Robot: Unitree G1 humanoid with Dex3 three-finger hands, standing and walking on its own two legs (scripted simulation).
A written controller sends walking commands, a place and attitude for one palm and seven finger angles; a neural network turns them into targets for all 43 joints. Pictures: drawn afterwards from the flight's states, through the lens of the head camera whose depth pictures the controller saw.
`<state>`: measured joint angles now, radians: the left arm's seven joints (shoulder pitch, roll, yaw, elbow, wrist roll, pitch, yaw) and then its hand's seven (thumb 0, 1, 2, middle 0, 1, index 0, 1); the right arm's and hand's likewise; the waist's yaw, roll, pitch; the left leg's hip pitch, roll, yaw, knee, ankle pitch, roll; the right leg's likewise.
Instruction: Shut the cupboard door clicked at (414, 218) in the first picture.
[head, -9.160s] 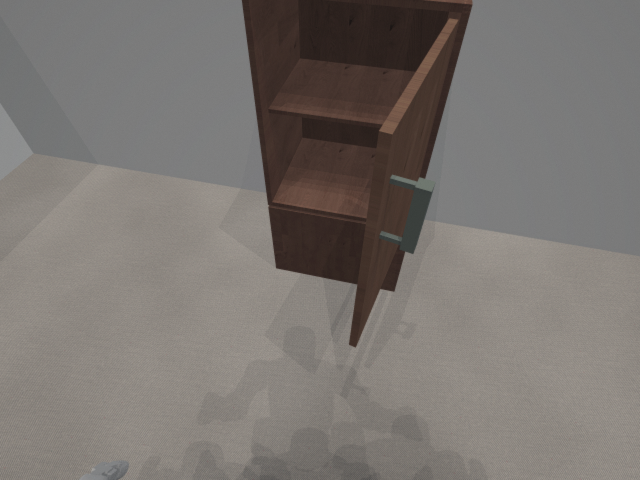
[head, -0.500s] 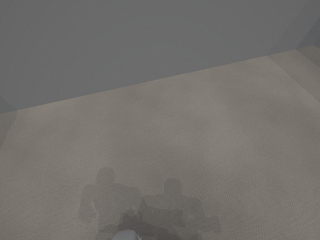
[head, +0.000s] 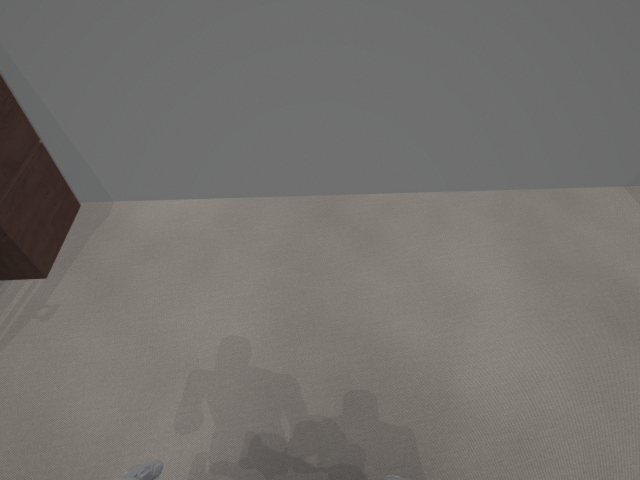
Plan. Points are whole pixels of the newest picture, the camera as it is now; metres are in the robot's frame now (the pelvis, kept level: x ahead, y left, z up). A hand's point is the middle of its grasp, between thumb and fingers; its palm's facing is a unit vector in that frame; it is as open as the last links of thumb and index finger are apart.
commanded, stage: walk to a spot facing it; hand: left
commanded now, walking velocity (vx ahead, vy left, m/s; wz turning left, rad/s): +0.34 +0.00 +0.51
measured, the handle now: out of the picture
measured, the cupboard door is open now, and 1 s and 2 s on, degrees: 79 79 79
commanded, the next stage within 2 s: turn to face it in 1.46 s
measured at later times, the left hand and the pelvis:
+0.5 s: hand out of the picture +0.02 +0.13 -0.17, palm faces +0.38 -0.90 -0.21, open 7.4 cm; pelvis +0.16 +0.00 -0.01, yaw +18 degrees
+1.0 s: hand (145, 333) +0.38 +0.32 -0.16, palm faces +0.38 -0.91 -0.16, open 7.4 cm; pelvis +0.34 +0.11 +0.00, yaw +20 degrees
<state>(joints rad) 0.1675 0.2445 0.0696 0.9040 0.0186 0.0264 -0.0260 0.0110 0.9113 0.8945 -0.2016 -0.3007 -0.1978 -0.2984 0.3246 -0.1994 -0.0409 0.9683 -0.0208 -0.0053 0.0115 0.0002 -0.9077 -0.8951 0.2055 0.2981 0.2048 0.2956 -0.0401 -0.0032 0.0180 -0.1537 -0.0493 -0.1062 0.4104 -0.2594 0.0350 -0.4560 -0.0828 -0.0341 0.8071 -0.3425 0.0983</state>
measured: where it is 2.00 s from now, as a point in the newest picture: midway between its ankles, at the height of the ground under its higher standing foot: (257, 330)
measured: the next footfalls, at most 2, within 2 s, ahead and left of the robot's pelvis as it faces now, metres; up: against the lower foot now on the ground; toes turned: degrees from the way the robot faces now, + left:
right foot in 0.10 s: +0.13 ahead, -0.14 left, +0.00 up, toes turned -1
left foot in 0.58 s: +0.29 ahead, +0.16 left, +0.00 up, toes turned +27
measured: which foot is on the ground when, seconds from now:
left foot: down 0.00-0.08, up 0.10-0.56, down 0.58-1.00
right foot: up 0.00-0.08, down 0.10-0.60, up 0.62-1.00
